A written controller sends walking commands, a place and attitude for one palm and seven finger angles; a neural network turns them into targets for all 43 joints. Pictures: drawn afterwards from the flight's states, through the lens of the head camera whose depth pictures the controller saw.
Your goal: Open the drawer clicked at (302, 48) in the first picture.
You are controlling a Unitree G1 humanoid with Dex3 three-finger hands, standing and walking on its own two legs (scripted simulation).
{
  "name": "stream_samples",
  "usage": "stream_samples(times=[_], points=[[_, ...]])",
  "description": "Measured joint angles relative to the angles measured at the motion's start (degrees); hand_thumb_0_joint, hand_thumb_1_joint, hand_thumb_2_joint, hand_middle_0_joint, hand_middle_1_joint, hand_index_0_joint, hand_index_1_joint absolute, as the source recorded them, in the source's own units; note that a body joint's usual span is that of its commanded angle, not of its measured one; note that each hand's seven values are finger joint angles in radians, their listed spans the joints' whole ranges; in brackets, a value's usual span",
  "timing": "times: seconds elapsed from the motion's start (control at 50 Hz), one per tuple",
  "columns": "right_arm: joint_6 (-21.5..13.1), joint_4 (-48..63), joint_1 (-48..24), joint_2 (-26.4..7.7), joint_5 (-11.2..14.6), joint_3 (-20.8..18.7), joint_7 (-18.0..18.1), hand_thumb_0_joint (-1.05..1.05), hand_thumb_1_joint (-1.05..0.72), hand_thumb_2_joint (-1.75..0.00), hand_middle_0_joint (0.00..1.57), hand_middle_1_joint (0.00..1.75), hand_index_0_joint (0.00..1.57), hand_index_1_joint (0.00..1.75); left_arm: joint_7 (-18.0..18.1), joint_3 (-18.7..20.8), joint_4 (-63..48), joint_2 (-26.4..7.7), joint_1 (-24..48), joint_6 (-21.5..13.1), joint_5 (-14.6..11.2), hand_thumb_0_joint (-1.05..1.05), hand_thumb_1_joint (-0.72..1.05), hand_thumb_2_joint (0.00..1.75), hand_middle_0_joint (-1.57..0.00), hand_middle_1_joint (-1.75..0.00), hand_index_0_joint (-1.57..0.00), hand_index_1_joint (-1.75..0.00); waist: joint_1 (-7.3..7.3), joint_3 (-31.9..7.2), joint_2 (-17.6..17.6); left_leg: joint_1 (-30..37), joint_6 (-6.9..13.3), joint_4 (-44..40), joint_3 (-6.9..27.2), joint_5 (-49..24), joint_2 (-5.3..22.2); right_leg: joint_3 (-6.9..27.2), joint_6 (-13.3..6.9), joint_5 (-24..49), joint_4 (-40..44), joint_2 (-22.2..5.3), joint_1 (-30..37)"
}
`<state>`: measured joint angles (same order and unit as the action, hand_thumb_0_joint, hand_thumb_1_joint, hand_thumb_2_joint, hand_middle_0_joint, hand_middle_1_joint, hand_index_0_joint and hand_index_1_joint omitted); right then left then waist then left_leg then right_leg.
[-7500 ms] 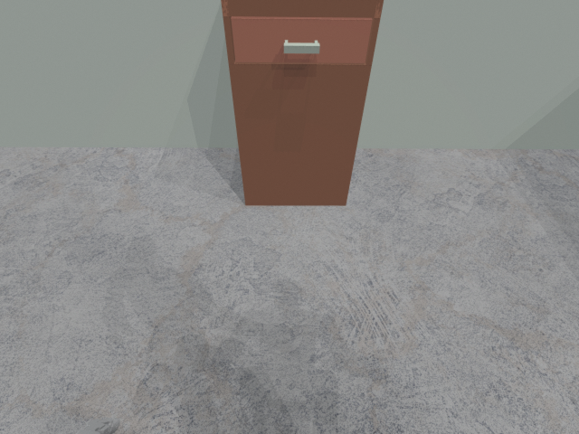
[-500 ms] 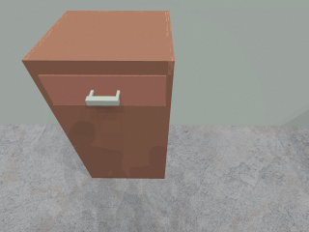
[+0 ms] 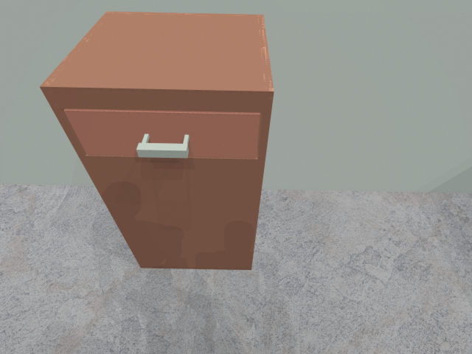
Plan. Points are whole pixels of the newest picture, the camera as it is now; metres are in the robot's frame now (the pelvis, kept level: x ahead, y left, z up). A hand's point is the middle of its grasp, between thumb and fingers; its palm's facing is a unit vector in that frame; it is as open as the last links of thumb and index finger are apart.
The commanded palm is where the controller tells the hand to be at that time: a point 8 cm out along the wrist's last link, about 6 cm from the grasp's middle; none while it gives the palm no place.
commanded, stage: raise the hand with hooked fingers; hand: left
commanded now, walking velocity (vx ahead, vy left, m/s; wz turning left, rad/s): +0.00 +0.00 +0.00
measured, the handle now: (164, 144) +0.56 +0.21 +0.01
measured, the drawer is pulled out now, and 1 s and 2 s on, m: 0.00 0.00 0.00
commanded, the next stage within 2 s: move the hooked fingers above the handle in 1.94 s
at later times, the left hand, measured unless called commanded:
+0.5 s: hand (121, 347) +0.15 +0.20 -0.06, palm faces +0.01 -0.15 -0.99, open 8.8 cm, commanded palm +0.15 +0.22 +0.01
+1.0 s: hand (96, 282) +0.22 +0.24 +0.03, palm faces +0.05 -0.11 -0.99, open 11.7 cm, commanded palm +0.19 +0.24 +0.09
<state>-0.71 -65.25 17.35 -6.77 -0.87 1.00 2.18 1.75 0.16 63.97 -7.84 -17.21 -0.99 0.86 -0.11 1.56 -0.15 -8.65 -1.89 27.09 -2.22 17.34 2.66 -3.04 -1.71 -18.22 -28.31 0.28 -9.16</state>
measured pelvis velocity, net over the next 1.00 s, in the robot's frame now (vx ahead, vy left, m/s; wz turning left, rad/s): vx -0.04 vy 0.02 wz -0.01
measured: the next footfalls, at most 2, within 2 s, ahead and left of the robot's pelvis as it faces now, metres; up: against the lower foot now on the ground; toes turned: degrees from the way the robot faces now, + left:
none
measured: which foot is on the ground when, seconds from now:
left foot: down 0.00-1.00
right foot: down 0.00-1.00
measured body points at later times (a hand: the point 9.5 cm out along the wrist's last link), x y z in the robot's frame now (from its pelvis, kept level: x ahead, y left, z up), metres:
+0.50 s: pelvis -0.05 +0.01 -0.04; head -0.03 +0.00 +0.41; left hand +0.14 +0.20 +0.00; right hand +0.21 -0.22 -0.08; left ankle -0.03 +0.14 -0.74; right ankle -0.03 -0.10 -0.74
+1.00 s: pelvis -0.04 +0.02 -0.01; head -0.02 -0.01 +0.44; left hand +0.21 +0.24 +0.08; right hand +0.13 -0.21 -0.13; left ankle -0.03 +0.14 -0.74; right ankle -0.03 -0.10 -0.74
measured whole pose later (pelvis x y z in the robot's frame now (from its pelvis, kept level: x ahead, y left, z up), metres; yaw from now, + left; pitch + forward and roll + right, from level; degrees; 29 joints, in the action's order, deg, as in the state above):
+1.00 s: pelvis -0.04 +0.02 -0.01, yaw +0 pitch +2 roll +1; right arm 4.9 -37.0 9.8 -13.9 -2.5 -0.3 0.8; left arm 15.4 -5.5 -0.4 -21.2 -9.6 2.8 57.9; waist -4.0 -0.7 3.2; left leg -19.6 -0.1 34.3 -3.1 17.2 1.1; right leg -1.8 -0.5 -18.2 -36.2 -1.6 -20.6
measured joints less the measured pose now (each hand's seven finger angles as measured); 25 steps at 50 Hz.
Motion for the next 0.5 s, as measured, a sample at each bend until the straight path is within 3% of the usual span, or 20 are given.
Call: stream_samples(times=[0.06,0.08,0.12,0.16,0.2,0.24,0.3,0.34,0.42,0.46,0.5], points=[[0.12,0.18,-0.01,-0.14,0.10,-0.03,-0.16,0.00,-0.91,-0.90,0.20,0.30,0.19,0.30,0.45,-0.07,0.07,0.19,0.13,-0.41,0.11,0.00,0.91,0.90,-0.20,-0.30,-0.20,-0.30,0.01,-0.05,0.47,-1.26,0.20,1.45,-0.04,0.07,0.24,-0.15,0.22,0.27,0.24,0.15,-0.35],[-0.22,2.19,0.74,-0.87,0.64,0.51,0.37,0.01,-0.92,-0.90,0.20,0.30,0.20,0.30,1.10,-1.81,-8.61,-0.36,-2.52,3.47,2.00,0.01,0.92,0.90,-0.20,-0.30,-0.20,-0.30,-0.72,0.32,0.81,-1.52,0.51,2.02,-0.47,0.55,0.52,0.34,0.30,0.47,-0.10,0.44,-0.88],[-5.61,6.47,3.12,-2.21,2.07,-0.14,2.26,0.02,-0.93,-0.90,0.20,0.30,0.20,0.30,4.14,-3.66,-27.85,-2.99,-8.52,5.38,5.26,0.03,0.94,0.89,-0.20,-0.30,-0.21,-0.30,-1.86,-0.08,0.84,-1.82,0.48,1.63,-1.62,0.82,0.02,1.52,0.40,-0.05,-2.21,-0.08,-2.77],[-10.44,10.37,3.52,-3.87,3.27,-1.29,3.31,0.03,-0.94,-0.90,0.20,0.30,0.20,0.30,8.02,-4.81,-41.64,-5.10,-10.40,6.07,9.15,0.04,0.94,0.89,-0.20,-0.31,-0.21,-0.31,-1.24,-0.90,1.56,-3.72,0.82,2.65,-1.26,0.40,-0.98,1.22,0.74,-0.81,-4.18,-1.16,-4.73],[-12.51,14.38,1.83,-6.04,2.28,-1.88,3.22,0.03,-0.93,-0.90,0.20,0.30,0.20,0.30,11.30,-5.81,-50.76,-6.91,-9.04,6.03,16.81,0.04,0.91,0.88,-0.20,-0.32,-0.21,-0.32,-0.30,-2.53,2.41,-7.36,1.29,4.87,-0.83,0.45,-1.63,0.85,0.97,-1.28,-6.52,-1.92,-8.18],[-12.13,18.98,-0.77,-7.92,0.70,-2.56,2.27,0.02,-0.93,-0.90,0.20,0.30,0.20,0.30,14.56,-6.45,-55.81,-8.07,-5.92,5.45,27.02,0.03,0.88,0.87,-0.20,-0.34,-0.20,-0.34,0.27,-4.81,2.94,-11.58,1.55,7.62,-0.92,0.90,-1.89,1.02,1.05,-1.78,-9.38,-2.29,-12.48],[-8.51,25.67,-5.80,-9.31,-1.53,-3.67,-0.28,0.02,-0.92,-0.90,0.20,0.30,0.19,0.30,19.38,-6.63,-59.03,-7.80,-1.95,3.86,42.24,0.02,0.81,0.85,-0.20,-0.37,-0.20,-0.38,0.02,-7.41,2.63,-16.57,1.58,11.53,-2.17,2.02,-1.58,2.40,0.92,-2.58,-13.69,-2.11,-18.25],[-5.05,29.40,-8.99,-9.49,-2.11,-4.14,-2.24,0.02,-0.92,-0.90,0.20,0.30,0.19,0.30,21.01,-7.02,-60.22,-6.85,-0.98,2.46,50.09,0.02,0.77,0.83,-0.20,-0.40,-0.21,-0.40,-0.93,-8.26,1.54,-18.97,1.54,13.60,-3.21,2.69,-1.28,3.51,0.87,-3.02,-16.25,-1.83,-21.36],[0.88,34.90,-13.00,-9.29,-2.29,-4.12,-4.61,0.01,-0.91,-0.90,0.19,0.30,0.19,0.30,23.12,-9.12,-62.35,-5.88,-2.80,0.91,60.53,0.01,0.67,0.79,-0.21,-0.46,-0.22,-0.46,-3.52,-8.53,-1.12,-22.18,1.36,16.89,-3.79,3.65,-1.06,4.21,0.53,-4.17,-20.25,-1.69,-25.14],[2.83,36.58,-14.19,-8.92,-2.39,-3.85,-4.95,0.01,-0.91,-0.90,0.19,0.30,0.19,0.30,24.48,-10.02,-62.43,-6.30,-4.04,1.80,63.51,0.00,0.62,0.77,-0.22,-0.48,-0.23,-0.49,-4.69,-8.05,-1.65,-22.98,1.21,18.28,-3.24,4.08,-0.96,3.70,0.35,-4.69,-21.39,-1.67,-25.62],[4.11,37.28,-15.11,-8.27,-2.59,-3.42,-4.74,0.01,-0.91,-0.90,0.19,0.30,0.19,0.30,25.31,-10.40,-61.71,-7.08,-4.31,3.31,64.47,0.00,0.56,0.75,-0.23,-0.51,-0.23,-0.52,-5.48,-7.55,-1.42,-23.43,1.08,19.46,-2.21,4.44,-0.87,2.70,0.20,-5.06,-21.93,-1.68,-25.36]])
